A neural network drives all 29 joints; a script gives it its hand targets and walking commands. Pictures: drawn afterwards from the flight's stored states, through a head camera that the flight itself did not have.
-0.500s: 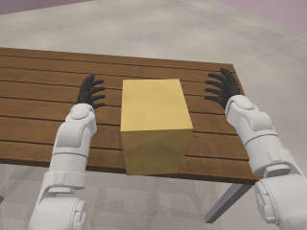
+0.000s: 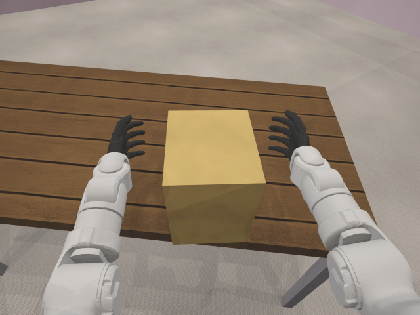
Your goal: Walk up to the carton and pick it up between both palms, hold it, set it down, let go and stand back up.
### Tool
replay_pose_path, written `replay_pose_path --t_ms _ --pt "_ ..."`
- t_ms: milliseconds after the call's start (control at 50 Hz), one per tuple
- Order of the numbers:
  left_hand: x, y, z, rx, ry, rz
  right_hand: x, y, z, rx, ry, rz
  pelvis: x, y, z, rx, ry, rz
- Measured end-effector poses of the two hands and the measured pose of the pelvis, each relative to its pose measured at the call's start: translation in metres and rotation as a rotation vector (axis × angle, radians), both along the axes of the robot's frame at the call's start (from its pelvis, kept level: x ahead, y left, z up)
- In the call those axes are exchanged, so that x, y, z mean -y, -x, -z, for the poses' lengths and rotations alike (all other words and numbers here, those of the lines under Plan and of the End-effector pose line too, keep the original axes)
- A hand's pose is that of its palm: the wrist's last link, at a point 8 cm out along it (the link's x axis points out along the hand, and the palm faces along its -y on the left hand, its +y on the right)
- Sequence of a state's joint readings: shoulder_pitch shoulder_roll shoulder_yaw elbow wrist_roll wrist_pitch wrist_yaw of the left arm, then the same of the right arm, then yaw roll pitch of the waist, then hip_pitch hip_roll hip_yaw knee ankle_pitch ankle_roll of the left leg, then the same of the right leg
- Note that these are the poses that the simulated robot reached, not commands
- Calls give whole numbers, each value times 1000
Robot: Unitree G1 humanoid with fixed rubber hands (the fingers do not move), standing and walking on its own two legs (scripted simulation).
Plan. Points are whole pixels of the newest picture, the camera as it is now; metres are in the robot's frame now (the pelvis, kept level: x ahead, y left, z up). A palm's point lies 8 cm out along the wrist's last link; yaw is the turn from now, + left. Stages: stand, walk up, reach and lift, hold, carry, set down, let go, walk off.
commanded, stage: reach and lift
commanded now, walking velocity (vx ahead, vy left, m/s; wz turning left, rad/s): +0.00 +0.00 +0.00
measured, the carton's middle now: (209, 179) +0.42 +0.02 +0.02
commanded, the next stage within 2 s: none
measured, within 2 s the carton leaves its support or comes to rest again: neither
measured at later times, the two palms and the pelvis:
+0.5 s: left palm (121, 170) +0.41 +0.19 +0.07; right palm (274, 170) +0.41 -0.12 +0.06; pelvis -0.01 +0.00 -0.01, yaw +0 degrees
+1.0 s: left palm (138, 183) +0.38 +0.16 +0.05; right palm (268, 179) +0.39 -0.11 +0.05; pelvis -0.02 +0.02 +0.00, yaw +0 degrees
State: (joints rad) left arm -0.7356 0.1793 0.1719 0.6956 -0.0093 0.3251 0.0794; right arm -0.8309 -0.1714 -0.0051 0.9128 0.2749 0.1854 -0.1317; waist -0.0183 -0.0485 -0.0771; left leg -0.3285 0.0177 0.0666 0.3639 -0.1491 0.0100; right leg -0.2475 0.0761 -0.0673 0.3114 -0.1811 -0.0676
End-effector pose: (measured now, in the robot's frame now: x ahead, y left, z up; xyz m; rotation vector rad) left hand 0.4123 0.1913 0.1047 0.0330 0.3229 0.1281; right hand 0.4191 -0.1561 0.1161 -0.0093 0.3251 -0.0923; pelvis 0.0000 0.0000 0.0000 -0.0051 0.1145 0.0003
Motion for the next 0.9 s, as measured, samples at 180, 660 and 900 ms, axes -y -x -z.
replay_pose_path --t_ms 180,660,900 --pt "3 29 62 -26 -6 -45 10 27 49 3 3 24 3 10 3 -46 -7 12" --pt "3 11 69 14 24 -7 -32 9 64 -8 -5 24 -16 11 10 -132 15 -4" --pt "40 16 47 96 22 2 -42 11 60 76 -16 -23 -26 18 9 -151 23 17"
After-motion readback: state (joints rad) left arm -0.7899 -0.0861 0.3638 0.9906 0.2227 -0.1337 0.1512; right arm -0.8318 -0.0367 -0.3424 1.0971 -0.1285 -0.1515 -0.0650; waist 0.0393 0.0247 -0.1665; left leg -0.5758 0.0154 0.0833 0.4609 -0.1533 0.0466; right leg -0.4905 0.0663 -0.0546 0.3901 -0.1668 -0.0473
